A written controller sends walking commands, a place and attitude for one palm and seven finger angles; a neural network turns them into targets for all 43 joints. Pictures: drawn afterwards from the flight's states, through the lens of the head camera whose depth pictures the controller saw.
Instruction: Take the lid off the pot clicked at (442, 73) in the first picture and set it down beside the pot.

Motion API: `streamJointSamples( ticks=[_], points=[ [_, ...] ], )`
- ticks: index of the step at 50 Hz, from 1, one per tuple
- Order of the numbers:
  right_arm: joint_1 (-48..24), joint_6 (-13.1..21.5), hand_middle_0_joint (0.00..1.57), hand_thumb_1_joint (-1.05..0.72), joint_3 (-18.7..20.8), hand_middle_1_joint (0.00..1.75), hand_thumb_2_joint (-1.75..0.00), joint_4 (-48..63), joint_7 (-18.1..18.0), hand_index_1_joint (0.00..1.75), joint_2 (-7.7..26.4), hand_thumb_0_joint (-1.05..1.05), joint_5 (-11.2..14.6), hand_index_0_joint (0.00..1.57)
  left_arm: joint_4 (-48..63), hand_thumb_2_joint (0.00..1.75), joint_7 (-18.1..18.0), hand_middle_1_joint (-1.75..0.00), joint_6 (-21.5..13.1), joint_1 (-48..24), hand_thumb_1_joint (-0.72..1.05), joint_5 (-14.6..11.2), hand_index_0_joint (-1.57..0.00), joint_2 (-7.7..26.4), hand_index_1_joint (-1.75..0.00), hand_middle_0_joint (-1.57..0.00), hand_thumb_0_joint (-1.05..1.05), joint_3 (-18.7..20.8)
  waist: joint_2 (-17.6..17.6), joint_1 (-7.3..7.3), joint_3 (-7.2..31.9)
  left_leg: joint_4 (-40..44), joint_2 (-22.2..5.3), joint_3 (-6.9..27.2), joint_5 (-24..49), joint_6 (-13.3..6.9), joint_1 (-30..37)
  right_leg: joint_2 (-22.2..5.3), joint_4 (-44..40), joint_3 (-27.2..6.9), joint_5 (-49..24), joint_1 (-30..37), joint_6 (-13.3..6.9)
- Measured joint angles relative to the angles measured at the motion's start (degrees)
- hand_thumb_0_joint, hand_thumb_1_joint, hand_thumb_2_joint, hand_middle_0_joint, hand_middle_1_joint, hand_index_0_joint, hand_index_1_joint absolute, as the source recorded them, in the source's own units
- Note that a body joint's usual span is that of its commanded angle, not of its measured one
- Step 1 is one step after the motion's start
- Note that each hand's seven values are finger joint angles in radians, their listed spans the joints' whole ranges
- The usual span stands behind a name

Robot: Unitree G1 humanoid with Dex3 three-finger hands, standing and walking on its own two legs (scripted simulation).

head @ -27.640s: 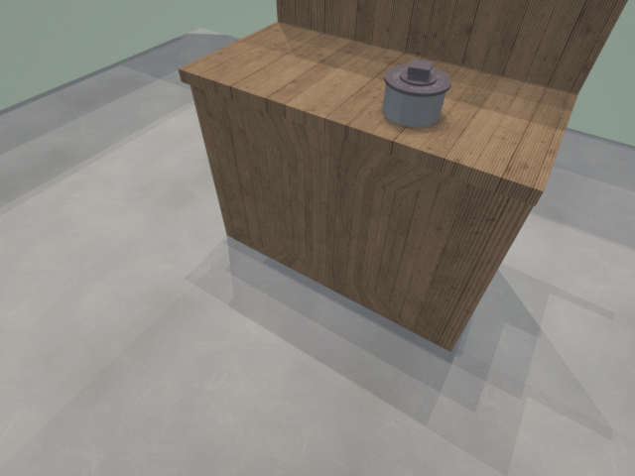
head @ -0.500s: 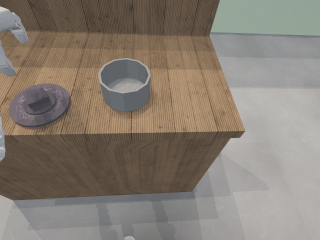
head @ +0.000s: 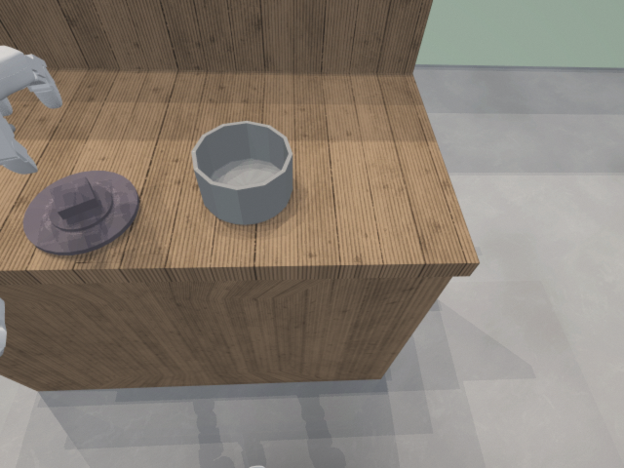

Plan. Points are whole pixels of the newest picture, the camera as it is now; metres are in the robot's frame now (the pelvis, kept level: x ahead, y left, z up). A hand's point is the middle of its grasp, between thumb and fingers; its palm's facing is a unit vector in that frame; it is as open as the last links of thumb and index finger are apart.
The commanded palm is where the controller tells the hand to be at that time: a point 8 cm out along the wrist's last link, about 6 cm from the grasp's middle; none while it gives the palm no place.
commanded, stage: draw the hand back to the body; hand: left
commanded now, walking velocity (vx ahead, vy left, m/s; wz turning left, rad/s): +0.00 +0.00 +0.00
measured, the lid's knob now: (74, 197) +0.49 +0.33 +0.04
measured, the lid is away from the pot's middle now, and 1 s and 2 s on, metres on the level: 0.25 0.25 0.25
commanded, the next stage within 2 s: step back with the hand held close in 1.92 s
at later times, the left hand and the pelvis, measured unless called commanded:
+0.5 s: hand (55, 114) +0.42 +0.23 +0.23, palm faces +0.37 -0.89 -0.26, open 10.6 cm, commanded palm +0.36 +0.28 +0.24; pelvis +0.01 -0.03 +0.02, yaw -1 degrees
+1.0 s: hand (61, 183) +0.34 +0.21 +0.23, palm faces +0.46 -0.85 -0.27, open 8.3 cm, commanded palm +0.28 +0.24 +0.24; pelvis +0.02 -0.08 +0.02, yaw +0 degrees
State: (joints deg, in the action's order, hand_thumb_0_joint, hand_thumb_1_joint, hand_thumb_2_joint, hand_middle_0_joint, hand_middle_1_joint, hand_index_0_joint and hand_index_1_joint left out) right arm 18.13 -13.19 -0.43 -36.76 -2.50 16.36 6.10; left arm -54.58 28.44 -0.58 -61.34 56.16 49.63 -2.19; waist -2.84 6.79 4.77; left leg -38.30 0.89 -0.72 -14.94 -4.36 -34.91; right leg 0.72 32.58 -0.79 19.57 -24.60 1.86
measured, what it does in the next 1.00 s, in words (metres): shifts its weight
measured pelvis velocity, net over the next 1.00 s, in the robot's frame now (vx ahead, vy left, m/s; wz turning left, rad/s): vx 0.02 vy -0.08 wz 0.00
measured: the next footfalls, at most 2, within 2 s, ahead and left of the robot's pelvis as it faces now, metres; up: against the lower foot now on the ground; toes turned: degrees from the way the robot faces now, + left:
none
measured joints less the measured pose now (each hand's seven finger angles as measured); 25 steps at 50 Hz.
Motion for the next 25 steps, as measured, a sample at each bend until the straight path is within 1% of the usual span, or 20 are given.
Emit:
streamJointSamples(
  ticks=[5, 8, 9, 10, 11, 12, 13, 14, 15, 17, 19, 22, 25],
  points=[
    [-2.78, -1.02, 0.20, -0.91, -0.18, 0.30, -0.90, 1.43, 0.51, 0.30, -0.29, 0.01, 0.31, 0.20, 5.89, 0.71, 0.30, -0.81, 0.25, 5.13, -0.03, -2.27, -0.39, -1.06, -0.81, -0.39, 0.00, 0.59, -0.29, -1.12, -0.43, 0.65, 0.28, 0.50, 0.53, 0.12, 1.50, -0.19, -0.36, 0.53, -0.17, 1.56, -0.03],
    [-4.63, -1.36, 0.20, -0.91, -0.47, 0.29, -0.90, 2.15, 0.59, 0.30, -0.39, 0.01, 0.51, 0.20, 7.30, 0.71, 0.36, -0.81, 0.79, 6.91, -0.03, -3.21, -0.39, -1.83, -0.81, -0.39, 0.00, 0.18, -0.25, -1.83, -0.85, 1.01, 0.44, 0.87, 0.93, 0.22, 2.37, -0.28, -0.49, 0.92, -0.30, 2.46, -0.07],
    [-4.57, -0.57, 0.20, -0.91, -0.27, 0.29, -0.90, 3.01, 0.33, 0.30, -0.56, 0.01, 0.43, 0.20, 7.48, 0.71, -1.31, -0.81, 0.86, 7.60, -0.03, -10.36, -0.39, -2.85, -0.81, -0.39, 0.00, 2.19, -0.23, -2.52, -1.58, 1.37, 0.43, 0.92, 1.10, 0.31, 3.20, -0.25, -0.77, 0.96, -0.43, 3.25, -0.40],
    [-4.19, 0.90, 0.20, -0.91, -0.42, 0.29, -0.90, 3.91, -0.14, 0.30, -0.66, 0.01, 0.19, 0.20, 7.76, 0.71, -4.54, -0.81, 0.10, 8.52, -0.03, -18.94, -0.39, -4.38, -0.81, -0.39, 0.00, 4.42, -0.16, -3.46, -2.68, 2.07, 0.39, 0.88, 1.34, 0.46, 4.56, -0.20, -1.33, 0.91, -0.63, 4.50, -1.04],
    [-3.82, 2.29, 0.20, -0.91, -0.85, 0.29, -0.90, 4.57, -0.60, 0.30, -0.73, 0.01, -0.03, 0.20, 8.66, 0.71, -8.17, -0.81, -0.63, 9.69, -0.03, -25.83, -0.39, -6.14, -0.82, -0.39, 0.00, 5.70, -0.02, -4.36, -3.60, 2.98, 0.39, 0.82, 1.66, 0.63, 6.00, -0.18, -2.01, 0.83, -0.87, 5.78, -1.77],
    [-3.56, 3.48, 0.20, -0.91, -1.42, 0.29, -0.90, 4.98, -0.99, 0.30, -0.86, 0.01, -0.25, 0.20, 10.02, 0.71, -11.55, -0.81, -1.17, 11.01, -0.03, -31.81, -0.39, -8.10, -0.82, -0.39, 0.00, 6.78, 0.23, -5.11, -4.20, 3.94, 0.41, 0.73, 2.02, 0.76, 7.29, -0.20, -2.71, 0.74, -1.12, 6.90, -2.28],
    [-3.53, 4.53, 0.20, -0.91, -2.10, 0.29, -0.90, 5.06, -1.30, 0.30, -1.07, 0.01, -0.47, 0.20, 11.52, 0.71, -14.54, -0.81, -1.71, 12.41, -0.03, -36.89, -0.39, -10.04, -0.82, -0.39, 0.00, 8.04, 0.60, -5.66, -4.55, 4.83, 0.41, 0.62, 2.37, 0.88, 8.42, -0.23, -3.37, 0.60, -1.40, 7.87, -2.44],
    [-3.73, 5.44, 0.20, -0.91, -2.86, 0.29, -0.90, 4.89, -1.54, 0.30, -1.34, 0.01, -0.69, 0.20, 13.00, 0.71, -17.20, -0.81, -2.25, 13.82, -0.04, -41.08, -0.39, -11.78, -0.82, -0.39, 0.00, 9.44, 1.07, -5.97, -4.73, 5.61, 0.34, 0.48, 2.65, 1.00, 9.44, -0.22, -3.98, 0.43, -1.67, 8.73, -2.36],
    [-4.09, 6.20, 0.20, -0.91, -3.55, 0.29, -0.90, 4.58, -1.69, 0.30, -1.69, 0.01, -0.94, 0.20, 14.38, 0.71, -19.57, -0.81, -2.68, 15.18, -0.04, -44.33, -0.39, -13.26, -0.81, -0.40, 0.00, 10.93, 1.58, -6.07, -4.80, 6.29, 0.21, 0.33, 2.84, 1.15, 10.40, -0.15, -4.63, 0.25, -1.95, 9.58, -2.10],
    [-4.76, 7.57, 0.20, -0.91, -4.44, 0.30, -0.90, 3.86, -1.83, 0.30, -2.52, 0.01, -1.42, 0.20, 16.08, 0.71, -23.62, -0.81, -3.12, 17.24, -0.03, -48.96, -0.39, -15.41, -0.81, -0.39, 0.00, 13.52, 2.57, -5.89, -4.69, 7.42, -0.17, 0.11, 3.03, 1.55, 12.14, 0.13, -5.90, -0.07, -2.46, 11.21, -1.62],
    [-5.10, 8.86, 0.20, -0.90, -4.73, 0.30, -0.90, 3.36, -1.85, 0.30, -3.13, 0.01, -1.83, 0.20, 17.35, 0.72, -26.62, -0.80, -2.90, 19.04, -0.02, -52.02, -0.39, -16.75, -0.80, -0.39, 0.00, 15.55, 3.21, -5.51, -4.53, 8.33, -0.60, -0.01, 3.06, 2.01, 13.74, 0.51, -7.14, -0.29, -2.86, 12.83, -1.61],
    [-5.00, 10.84, 0.20, -0.90, -4.37, 0.30, -0.90, 2.96, -1.68, 0.30, -3.05, 0.01, -2.32, 0.20, 21.18, 0.72, -29.57, -0.78, -2.34, 22.71, 0.02, -55.01, -0.38, -18.25, -0.78, -0.38, 0.00, 17.55, 3.14, -5.13, -4.60, 9.63, -1.08, -0.18, 3.05, 2.58, 16.09, 0.94, -8.93, -0.58, -3.32, 15.25, -2.01],
    [-4.89, 12.18, 0.20, -0.90, -3.74, 0.30, -0.90, 2.31, -1.40, 0.30, -2.04, 0.01, -2.85, 0.20, 25.60, 0.73, -30.99, -0.76, -2.54, 27.30, 0.06, -56.78, -0.36, -19.48, -0.76, -0.37, 0.00, 19.30, 2.04, -5.00, -4.59, 10.89, -1.35, -0.49, 3.07, 2.95, 18.13, 1.15, -10.33, -0.97, -3.59, 17.18, -2.24]
  ],
)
